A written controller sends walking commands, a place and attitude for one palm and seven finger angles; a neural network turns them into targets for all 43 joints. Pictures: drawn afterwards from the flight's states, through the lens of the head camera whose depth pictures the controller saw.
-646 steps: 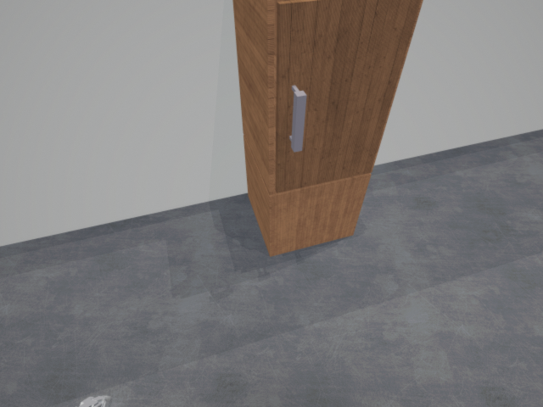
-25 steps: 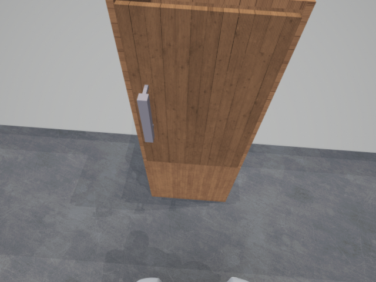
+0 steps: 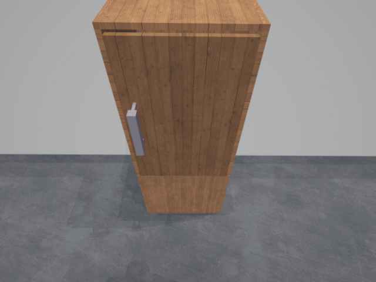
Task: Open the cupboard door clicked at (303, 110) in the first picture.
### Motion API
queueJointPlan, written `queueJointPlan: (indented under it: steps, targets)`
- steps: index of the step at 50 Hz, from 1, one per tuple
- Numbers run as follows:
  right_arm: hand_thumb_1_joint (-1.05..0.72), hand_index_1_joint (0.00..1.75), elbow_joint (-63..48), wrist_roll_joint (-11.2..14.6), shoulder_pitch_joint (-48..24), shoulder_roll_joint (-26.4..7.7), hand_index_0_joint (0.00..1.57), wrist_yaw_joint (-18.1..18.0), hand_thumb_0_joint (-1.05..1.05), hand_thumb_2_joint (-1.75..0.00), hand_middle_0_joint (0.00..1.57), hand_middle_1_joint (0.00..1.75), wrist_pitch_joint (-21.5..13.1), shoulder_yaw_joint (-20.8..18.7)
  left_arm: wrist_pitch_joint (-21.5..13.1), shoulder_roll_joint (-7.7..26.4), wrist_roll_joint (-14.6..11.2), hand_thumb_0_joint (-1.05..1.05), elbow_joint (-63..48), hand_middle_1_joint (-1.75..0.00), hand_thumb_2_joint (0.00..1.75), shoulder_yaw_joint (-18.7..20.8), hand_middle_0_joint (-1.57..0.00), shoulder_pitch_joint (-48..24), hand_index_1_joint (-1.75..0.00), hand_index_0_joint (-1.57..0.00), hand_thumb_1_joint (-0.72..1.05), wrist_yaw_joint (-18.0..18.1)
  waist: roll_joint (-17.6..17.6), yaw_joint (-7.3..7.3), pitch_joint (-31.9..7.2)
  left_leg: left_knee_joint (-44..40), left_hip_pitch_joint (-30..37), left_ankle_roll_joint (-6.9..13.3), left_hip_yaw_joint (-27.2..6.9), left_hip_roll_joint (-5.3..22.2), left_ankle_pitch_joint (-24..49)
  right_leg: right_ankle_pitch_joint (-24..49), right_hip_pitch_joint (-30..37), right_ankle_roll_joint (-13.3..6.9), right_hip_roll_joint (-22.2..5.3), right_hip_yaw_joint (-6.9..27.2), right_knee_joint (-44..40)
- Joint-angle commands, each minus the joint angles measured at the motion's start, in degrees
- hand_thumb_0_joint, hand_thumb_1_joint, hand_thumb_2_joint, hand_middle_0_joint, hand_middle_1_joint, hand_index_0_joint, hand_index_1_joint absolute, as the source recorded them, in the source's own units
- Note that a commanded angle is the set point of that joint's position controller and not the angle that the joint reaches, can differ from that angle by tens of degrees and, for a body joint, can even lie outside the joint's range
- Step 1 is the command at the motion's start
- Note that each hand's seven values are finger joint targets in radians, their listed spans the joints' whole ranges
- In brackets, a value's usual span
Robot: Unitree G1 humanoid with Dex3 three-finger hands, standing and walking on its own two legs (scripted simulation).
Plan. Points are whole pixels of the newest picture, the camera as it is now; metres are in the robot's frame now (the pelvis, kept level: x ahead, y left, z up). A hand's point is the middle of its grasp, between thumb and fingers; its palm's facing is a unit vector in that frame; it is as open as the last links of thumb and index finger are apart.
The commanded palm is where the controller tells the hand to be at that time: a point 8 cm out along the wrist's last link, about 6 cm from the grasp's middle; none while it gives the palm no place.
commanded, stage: come to a stop and stand still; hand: left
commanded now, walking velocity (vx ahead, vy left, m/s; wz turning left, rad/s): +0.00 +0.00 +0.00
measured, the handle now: (137, 129) +0.55 +0.18 -0.04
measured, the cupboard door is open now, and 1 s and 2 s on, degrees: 0 0 0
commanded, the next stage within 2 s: look again from close up in 0.30 s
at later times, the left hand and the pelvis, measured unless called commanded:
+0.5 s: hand out of the picture -0.06 +0.12 -0.18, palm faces +0.04 -0.99 -0.12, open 7.4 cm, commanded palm none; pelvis -0.01 -0.01 -0.01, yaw +1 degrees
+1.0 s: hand out of the picture +0.02 +0.18 -0.18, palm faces +0.01 -0.98 -0.21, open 7.3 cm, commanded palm none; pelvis +0.01 +0.00 +0.00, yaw +0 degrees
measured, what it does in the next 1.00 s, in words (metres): stands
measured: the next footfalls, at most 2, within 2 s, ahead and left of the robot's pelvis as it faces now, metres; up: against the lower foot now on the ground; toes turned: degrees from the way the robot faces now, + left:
none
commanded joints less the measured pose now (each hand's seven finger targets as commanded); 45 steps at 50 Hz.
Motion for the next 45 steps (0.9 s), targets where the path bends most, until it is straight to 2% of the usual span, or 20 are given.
queueJointPlan:
  steps: [1,3,7,12,19,20,21,22,23,24,26,28,29,30,33,34,39,45]
  targets:
    - [-0.9,0.3,0.1,0.11,2.41,-3.78,0.2,0.12,0.0,-0.9,0.2,0.3,-0.84,-0.29,-1.14,4.5,-0.34,0.0,-0.21,-0.3,0.9,0.19,-0.2,4.06,-0.3,-0.2,0.9,0.58,-3.36,0.71,3.21,-6.02,2.45,-1.2,-6.61,5.28,2.48,4.95,-5.97,-1.66,-5.61,5.47,-7.73]
    - [-0.9,0.3,0.83,0.12,2.94,-3.27,0.2,0.19,0.0,-0.9,0.2,0.3,-0.62,-0.19,-1.2,4.14,-0.38,0.0,0.3,-0.3,0.9,0.07,-0.2,4.97,-0.3,-0.2,0.9,0.66,-3.14,0.74,4.95,-6.27,1.98,-1.32,-6.49,4.91,0.57,1.19,-7.79,-1.73,-5.58,6.01,-8.95]
    - [-0.9,0.3,1.73,0.08,4.69,-2.32,0.2,0.15,0.0,-0.9,0.2,0.3,-0.48,-0.1,-1.44,3.44,-0.41,0.0,0.7,-0.3,0.9,0.04,-0.2,6.69,-0.3,-0.2,0.9,0.84,-2.51,0.67,4.94,-5.8,1.95,-1.41,-6.18,4.67,0.22,-1.14,-8.73,-1.96,-5.51,6.46,-9.92]
    - [-0.9,0.3,1.99,0.14,5.92,-1.14,0.2,-0.13,0.0,-0.9,0.2,0.3,-0.79,-0.09,-1.72,1.71,-0.38,0.0,1.31,-0.3,0.9,-0.01,-0.2,8.95,-0.3,-0.2,0.9,1.02,-1.46,0.81,3.91,-5.62,1.97,-1.28,-6.28,4.86,1.81,1.89,-8.11,-2.07,-5.24,6.23,-9.18]
    - [-0.9,0.3,1.8,0.24,6.68,-0.45,0.2,-0.34,0.0,-0.9,0.2,0.3,-0.89,-0.2,-1.84,0.39,-0.18,0.0,1.85,-0.3,0.9,-0.06,-0.2,11.02,-0.3,-0.2,0.9,1.19,-1.37,1.03,4.71,-5.29,1.38,-1.14,-6.44,5.01,1.73,2.84,-8.68,-2.07,-4.89,5.99,-8.64]
    - [-0.9,0.3,-3.54,0.05,-0.17,-3.36,0.2,0.63,0.0,-0.9,0.2,0.3,-2.64,0.45,-3.73,3.78,1.29,0.0,2.51,-0.3,0.9,-0.38,-0.2,11.94,-0.3,-0.2,0.9,2.55,-0.96,3.18,8.08,7.49,-5.6,-2.63,-5.85,4.92,5.45,25.91,-10.74,-1.45,-7.66,8.84,-6.87]
    - [-0.9,0.3,-4.98,-0.05,4.0,-0.42,0.2,0.9,0.0,-0.9,0.2,0.3,-1.87,0.13,-4.03,5.62,0.56,0.0,-0.24,-0.3,0.9,0.07,-0.2,9.27,-0.3,-0.2,0.9,2.15,-0.78,-1.06,3.1,6.36,-2.88,-1.84,-6.6,3.34,-4.71,10.46,-11.23,-3.58,-9.65,9.41,-7.99]
    - [-0.9,0.3,-4.31,-0.28,6.53,-1.18,0.2,1.05,0.0,-0.9,0.2,0.3,-1.65,0.02,-3.92,4.8,0.39,0.0,-1.33,-0.3,0.9,0.05,-0.2,6.01,-0.3,-0.2,0.9,1.79,-0.15,-2.1,2.71,5.73,-2.48,-1.63,-6.64,3.56,-4.49,-5.28,-13.82,-4.72,-7.37,7.89,-7.51]
    - [-0.9,0.3,-4.5,-0.52,7.96,-1.69,0.2,1.09,0.0,-0.9,0.2,0.3,-1.81,-0.09,-3.76,3.79,0.28,0.0,-1.96,-0.3,0.9,0.02,-0.2,5.82,-0.3,-0.2,0.9,1.6,1.84,-2.2,2.18,4.6,-2.73,-1.18,-7.0,3.74,-3.68,-7.71,-14.52,-4.89,-5.66,6.85,-5.3]
    - [-0.9,0.3,-4.73,-0.7,8.64,-1.55,0.2,1.04,0.0,-0.9,0.2,0.3,-2.13,0.12,-3.67,3.56,0.28,0.0,-2.14,-0.3,0.9,0.09,-0.2,6.11,-0.3,-0.2,0.9,1.51,5.59,-1.61,0.6,2.92,-2.78,-0.38,-7.56,4.12,-3.12,-5.09,-12.73,-4.83,-4.68,4.99,-2.82]
    - [-0.9,0.3,-5.76,-0.54,7.35,-2.43,0.2,0.8,0.0,-0.9,0.2,0.3,-2.32,0.23,-3.1,2.68,0.21,0.0,-1.74,-0.3,0.9,0.03,-0.2,7.44,-0.3,-0.2,0.9,1.19,3.31,-0.17,0.84,0.13,-5.69,0.75,-9.56,4.9,-5.0,-4.24,-10.51,-4.36,-3.14,4.0,-0.44]
    - [-0.9,0.3,-6.47,-0.46,6.39,-3.2,0.2,0.7,0.0,-0.9,0.2,0.3,-2.34,0.2,-2.76,2.14,0.21,0.0,-1.56,-0.3,0.9,-0.12,-0.2,7.79,-0.3,-0.2,0.9,1.0,-0.08,0.53,2.07,-1.36,-6.69,1.04,-9.95,5.07,-5.85,-4.21,-10.23,-3.99,-2.87,3.97,-0.13]
    - [-0.9,0.3,-6.54,-0.51,6.24,-3.26,0.2,0.69,0.0,-0.9,0.2,0.3,-2.53,0.3,-2.7,2.18,0.31,0.0,-1.54,-0.3,0.9,-0.14,-0.2,7.59,-0.3,-0.2,0.9,0.93,0.84,0.78,2.71,-2.36,-7.02,1.23,-10.27,5.07,-5.03,-3.05,-9.83,-3.78,-2.99,3.65,0.23]
    - [-0.9,0.3,-6.47,-0.47,5.82,-3.53,0.2,0.71,0.0,-0.9,0.2,0.3,-2.58,0.33,-2.63,2.46,0.25,0.0,-1.57,-0.3,0.9,-0.11,-0.2,7.59,-0.3,-0.2,0.9,0.87,-0.14,1.07,2.82,-2.75,-6.56,1.26,-10.33,5.2,-4.39,-2.16,-9.69,-3.57,-2.93,3.6,0.48]
    - [-0.9,0.3,-6.06,-0.33,5.38,-4.65,0.2,0.64,0.0,-0.9,0.2,0.3,-2.69,0.37,-2.3,3.04,0.18,0.0,-1.82,-0.3,0.9,-0.09,-0.2,7.03,-0.3,-0.2,0.9,0.82,-1.45,1.35,3.13,-3.87,-5.8,1.45,-10.4,5.55,-3.22,-0.78,-9.14,-3.03,-3.11,3.15,0.53]
    - [-0.9,0.3,-5.91,-0.38,5.2,-4.59,0.2,0.63,0.0,-0.9,0.2,0.3,-2.84,0.39,-2.3,3.29,0.27,0.0,-1.82,-0.3,0.9,-0.05,-0.2,6.83,-0.3,-0.2,0.9,0.79,-0.27,1.51,3.06,-4.19,-5.73,1.51,-10.31,5.46,-1.97,0.22,-8.48,-2.93,-3.24,3.08,0.57]
    - [-0.9,0.3,-5.2,-0.31,4.26,-5.42,0.2,0.55,0.0,-0.9,0.2,0.3,-3.07,0.5,-2.24,5.03,0.18,0.0,-2.15,-0.3,0.9,0.09,-0.2,5.57,-0.3,-0.2,0.9,0.78,-1.65,1.68,1.48,-3.43,-2.65,1.41,-9.01,5.36,4.58,4.69,-6.99,-2.56,-3.91,3.42,0.14]
    - [-0.9,0.3,-4.43,-0.22,2.67,-6.46,0.2,0.52,0.0,-0.9,0.2,0.3,-3.16,0.52,-2.18,6.6,0.1,0.0,-2.26,-0.3,0.9,0.22,-0.2,4.53,-0.3,-0.2,0.9,0.71,-1.23,1.67,-0.47,-2.98,-0.1,1.15,-8.04,5.35,8.51,7.64,-6.01,-2.33,-4.52,3.95,-0.3]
